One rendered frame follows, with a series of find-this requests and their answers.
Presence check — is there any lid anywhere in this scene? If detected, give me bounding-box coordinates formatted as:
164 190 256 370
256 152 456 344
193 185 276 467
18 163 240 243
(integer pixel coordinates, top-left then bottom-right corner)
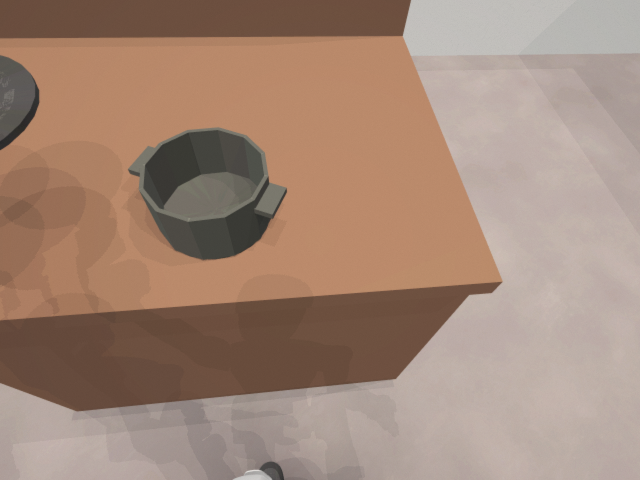
0 55 39 150

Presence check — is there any pot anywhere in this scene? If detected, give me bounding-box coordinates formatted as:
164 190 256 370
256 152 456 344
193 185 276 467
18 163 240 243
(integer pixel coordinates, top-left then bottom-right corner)
128 127 287 260

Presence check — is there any table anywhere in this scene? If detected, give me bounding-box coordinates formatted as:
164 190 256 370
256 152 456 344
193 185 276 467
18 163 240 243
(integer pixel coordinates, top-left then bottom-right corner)
0 0 503 411

